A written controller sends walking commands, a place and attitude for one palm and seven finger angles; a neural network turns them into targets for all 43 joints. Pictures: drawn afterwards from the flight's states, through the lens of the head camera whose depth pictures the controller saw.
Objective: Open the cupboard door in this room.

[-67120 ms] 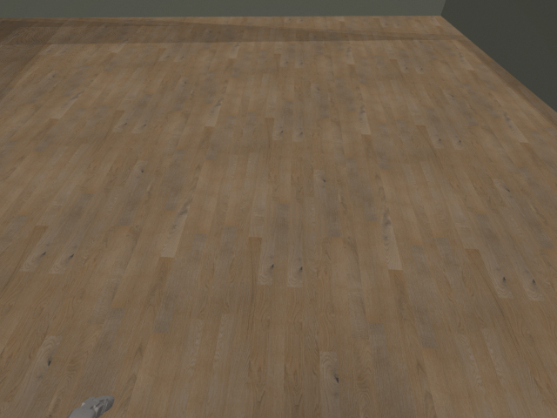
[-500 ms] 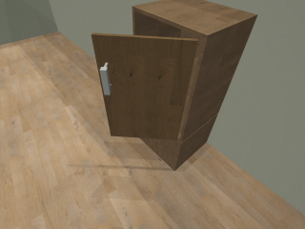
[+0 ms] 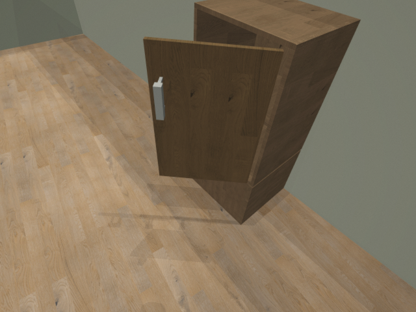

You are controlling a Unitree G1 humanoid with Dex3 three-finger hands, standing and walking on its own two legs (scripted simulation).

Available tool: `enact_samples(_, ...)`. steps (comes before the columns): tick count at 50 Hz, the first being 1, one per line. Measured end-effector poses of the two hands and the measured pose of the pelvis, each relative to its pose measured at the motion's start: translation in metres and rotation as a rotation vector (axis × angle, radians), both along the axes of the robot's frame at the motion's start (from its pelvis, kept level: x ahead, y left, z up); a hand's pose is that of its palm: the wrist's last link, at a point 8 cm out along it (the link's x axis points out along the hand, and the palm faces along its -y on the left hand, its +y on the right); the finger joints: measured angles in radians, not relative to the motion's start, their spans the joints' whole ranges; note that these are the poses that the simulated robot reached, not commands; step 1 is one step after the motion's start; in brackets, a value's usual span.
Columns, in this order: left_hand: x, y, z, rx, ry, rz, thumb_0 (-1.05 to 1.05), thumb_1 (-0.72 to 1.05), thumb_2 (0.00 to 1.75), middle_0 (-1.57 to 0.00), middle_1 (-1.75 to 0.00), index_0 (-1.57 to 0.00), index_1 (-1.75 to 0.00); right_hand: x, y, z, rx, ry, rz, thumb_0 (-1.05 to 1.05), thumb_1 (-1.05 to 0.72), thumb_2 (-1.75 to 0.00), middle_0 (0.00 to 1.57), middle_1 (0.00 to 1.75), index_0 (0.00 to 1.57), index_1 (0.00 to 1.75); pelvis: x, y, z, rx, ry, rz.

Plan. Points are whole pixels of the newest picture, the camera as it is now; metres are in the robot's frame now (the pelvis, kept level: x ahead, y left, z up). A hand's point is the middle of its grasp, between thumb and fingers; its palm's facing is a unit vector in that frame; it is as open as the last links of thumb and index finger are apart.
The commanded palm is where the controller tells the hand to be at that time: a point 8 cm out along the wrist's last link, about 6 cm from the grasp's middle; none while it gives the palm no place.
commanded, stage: come to a stop and stand still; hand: left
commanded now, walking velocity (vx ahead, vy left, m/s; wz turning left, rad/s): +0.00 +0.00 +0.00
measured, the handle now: (160, 98) +0.71 +0.20 +0.02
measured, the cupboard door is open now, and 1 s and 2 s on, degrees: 45 45 45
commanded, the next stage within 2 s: look again from close up in 0.04 s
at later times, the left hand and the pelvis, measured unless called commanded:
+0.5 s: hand out of the picture +0.01 +0.12 -0.18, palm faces +0.03 -0.99 -0.13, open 7.4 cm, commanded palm none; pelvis +0.04 -0.03 +0.00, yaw +0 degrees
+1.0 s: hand out of the picture +0.05 +0.14 -0.19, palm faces +0.08 -0.99 -0.14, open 7.4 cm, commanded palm none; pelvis +0.07 -0.02 -0.01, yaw +1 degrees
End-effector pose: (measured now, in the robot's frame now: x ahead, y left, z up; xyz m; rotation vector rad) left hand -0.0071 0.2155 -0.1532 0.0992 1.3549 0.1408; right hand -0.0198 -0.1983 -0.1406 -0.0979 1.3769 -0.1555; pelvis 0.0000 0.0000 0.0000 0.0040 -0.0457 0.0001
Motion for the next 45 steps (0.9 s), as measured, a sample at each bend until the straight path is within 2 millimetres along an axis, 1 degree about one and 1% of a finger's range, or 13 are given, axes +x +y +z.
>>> enact_samples(6, -0.004, -0.003, 0.005, 0.016, 0.025, 0.008, 0.01, 0.91, 0.90, -0.20, -0.30, -0.19, -0.30, 0.005, -0.005, -0.004, 0.015, 0.014, 0.007, 0.00, -0.91, -0.89, 0.20, 0.30, 0.20, 0.30, 0.005, -0.003, 0.000, 0.002, 0.008, 0.003)
enact_samples(13, -0.008, -0.021, 0.007, 0.001, 0.072, 0.016, 0.01, 0.91, 0.90, -0.20, -0.30, -0.19, -0.30, 0.020, -0.021, -0.004, 0.003, 0.016, 0.009, 0.00, -0.91, -0.89, 0.20, 0.30, 0.20, 0.30, 0.017, -0.012, 0.001, 0.001, 0.022, 0.000)
enact_samples(17, -0.002, -0.034, 0.006, -0.017, 0.082, 0.012, 0.01, 0.91, 0.90, -0.20, -0.30, -0.20, -0.30, 0.028, -0.028, -0.003, -0.006, 0.015, 0.009, 0.00, -0.91, -0.89, 0.20, 0.30, 0.20, 0.30, 0.023, -0.017, 0.002, 0.000, 0.026, -0.002)
enact_samples(22, 0.011, -0.044, 0.005, -0.028, 0.072, 0.000, 0.01, 0.91, 0.90, -0.20, -0.30, -0.20, -0.30, 0.036, -0.033, -0.002, -0.009, 0.016, 0.009, 0.00, -0.91, -0.90, 0.20, 0.30, 0.20, 0.30, 0.031, -0.023, 0.002, -0.001, 0.026, -0.002)
enact_samples(27, 0.022, -0.043, 0.004, -0.015, 0.063, -0.004, 0.02, 0.92, 0.90, -0.20, -0.30, -0.20, -0.30, 0.043, -0.036, -0.002, -0.006, 0.016, 0.008, 0.00, -0.91, -0.90, 0.20, 0.30, 0.20, 0.30, 0.038, -0.028, 0.002, -0.003, 0.024, -0.002)
enact_samples(32, 0.031, -0.039, 0.006, 0.002, 0.048, -0.005, 0.02, 0.92, 0.90, -0.20, -0.30, -0.20, -0.30, 0.045, -0.037, -0.002, -0.003, 0.025, 0.009, 0.00, -0.92, -0.90, 0.20, 0.30, 0.20, 0.30, 0.042, -0.031, 0.002, -0.005, 0.024, -0.001)
enact_samples(40, 0.043, -0.034, 0.007, 0.018, 0.032, -0.007, 0.02, 0.92, 0.90, -0.20, -0.30, -0.20, -0.30, 0.043, -0.037, -0.004, 0.004, 0.046, 0.010, 0.00, -0.91, -0.89, 0.20, 0.30, 0.20, 0.30, 0.047, -0.032, 0.002, -0.006, 0.026, -0.001)
enact_samples(45, 0.048, -0.033, 0.003, 0.007, 0.032, 0.010, 0.01, 0.91, 0.90, -0.20, -0.30, -0.20, -0.30, 0.040, -0.038, -0.007, 0.003, 0.078, 0.012, 0.00, -0.91, -0.89, 0.20, 0.30, 0.20, 0.30, 0.058, -0.030, -0.002, -0.012, 0.029, -0.003)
